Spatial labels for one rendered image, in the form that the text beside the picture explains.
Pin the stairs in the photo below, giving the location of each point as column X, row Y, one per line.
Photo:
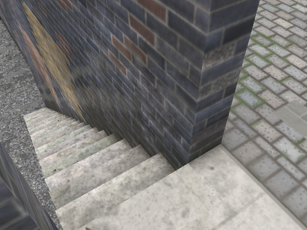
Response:
column 87, row 172

